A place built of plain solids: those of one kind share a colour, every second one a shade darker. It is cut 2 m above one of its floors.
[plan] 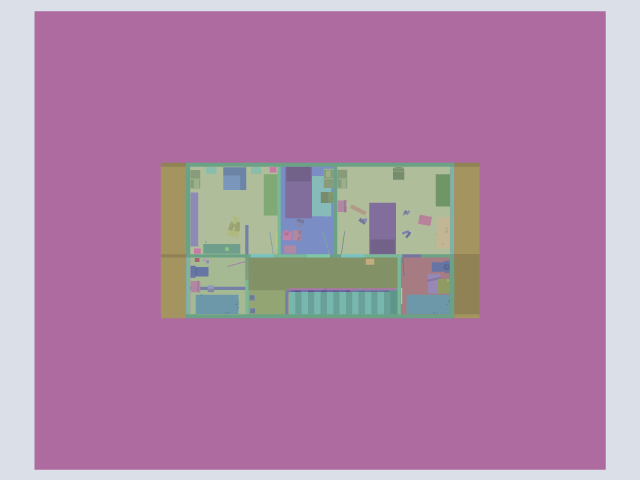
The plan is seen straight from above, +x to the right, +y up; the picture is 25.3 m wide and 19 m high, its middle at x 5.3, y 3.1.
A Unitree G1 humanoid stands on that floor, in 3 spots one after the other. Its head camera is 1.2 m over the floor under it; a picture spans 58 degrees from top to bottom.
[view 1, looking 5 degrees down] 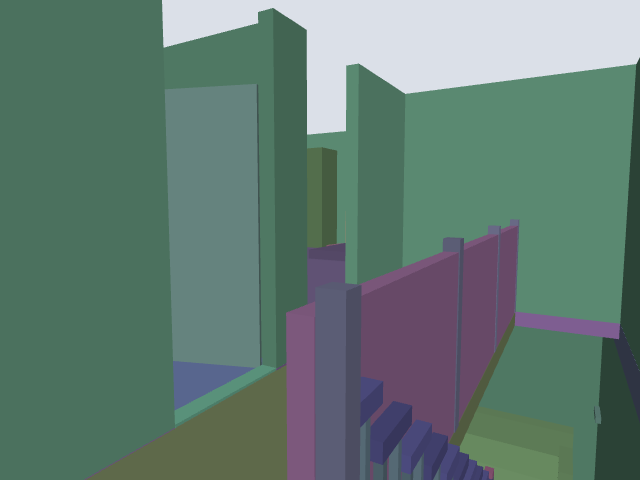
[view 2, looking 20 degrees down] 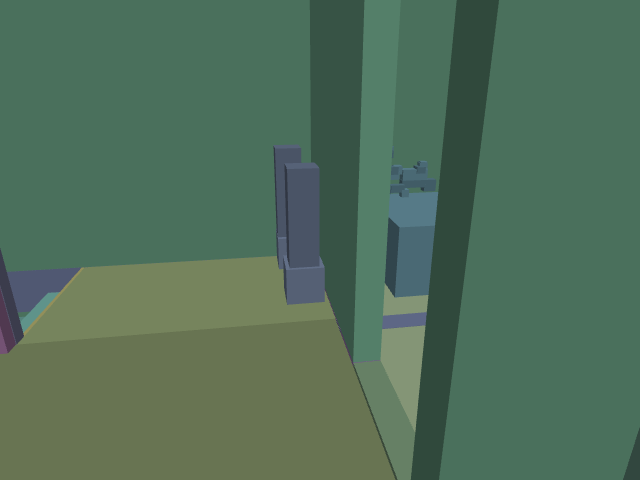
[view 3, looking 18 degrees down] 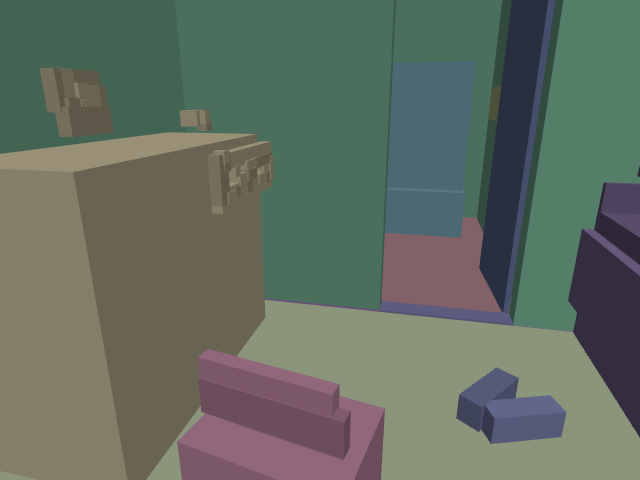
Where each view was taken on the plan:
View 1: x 3.25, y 0.64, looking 30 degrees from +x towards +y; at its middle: fixture_wardrobe_bedroom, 7.69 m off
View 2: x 2.88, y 3.12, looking -99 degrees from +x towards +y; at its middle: wall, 2.76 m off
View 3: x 9.12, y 4.88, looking -77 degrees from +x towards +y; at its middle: wall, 2.52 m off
